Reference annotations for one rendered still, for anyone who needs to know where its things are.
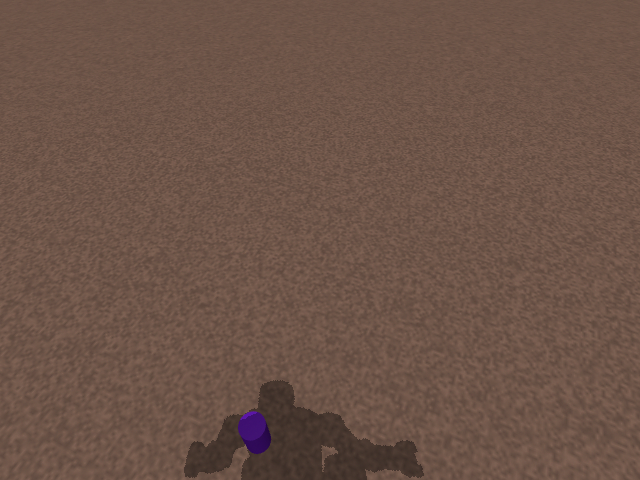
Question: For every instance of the can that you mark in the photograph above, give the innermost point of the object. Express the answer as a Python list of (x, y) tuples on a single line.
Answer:
[(254, 431)]

